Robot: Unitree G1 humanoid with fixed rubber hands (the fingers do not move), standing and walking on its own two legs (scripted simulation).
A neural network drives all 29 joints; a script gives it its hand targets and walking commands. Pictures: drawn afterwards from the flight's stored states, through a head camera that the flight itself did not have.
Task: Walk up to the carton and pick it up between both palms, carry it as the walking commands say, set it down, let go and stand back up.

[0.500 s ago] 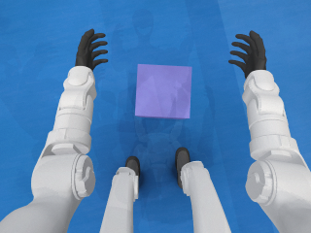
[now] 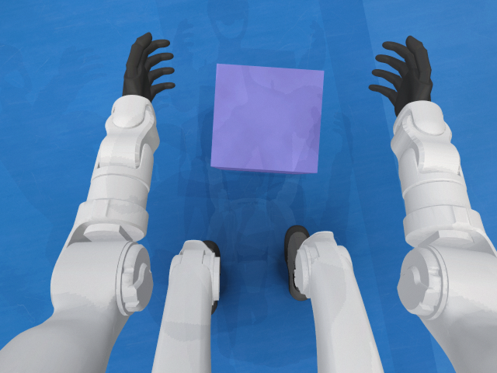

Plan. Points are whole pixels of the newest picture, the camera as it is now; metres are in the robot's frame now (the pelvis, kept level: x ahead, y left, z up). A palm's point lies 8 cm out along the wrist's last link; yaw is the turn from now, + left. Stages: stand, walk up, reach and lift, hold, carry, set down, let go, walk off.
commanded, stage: reach and lift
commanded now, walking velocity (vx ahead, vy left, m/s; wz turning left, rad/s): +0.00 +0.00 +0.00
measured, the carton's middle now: (263, 128) +0.49 -0.04 -0.42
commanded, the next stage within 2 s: none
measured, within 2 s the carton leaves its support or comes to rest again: neither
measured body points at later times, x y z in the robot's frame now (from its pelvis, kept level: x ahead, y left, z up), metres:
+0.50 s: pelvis -0.02 +0.00 -0.12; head +0.34 -0.01 +0.15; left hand +0.51 +0.15 -0.30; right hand +0.48 -0.23 -0.29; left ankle +0.07 +0.14 -0.51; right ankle +0.09 -0.13 -0.51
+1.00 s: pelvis -0.02 +0.00 -0.17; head +0.35 +0.00 +0.07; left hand +0.51 +0.14 -0.38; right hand +0.48 -0.23 -0.37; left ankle +0.07 +0.13 -0.51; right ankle +0.09 -0.12 -0.51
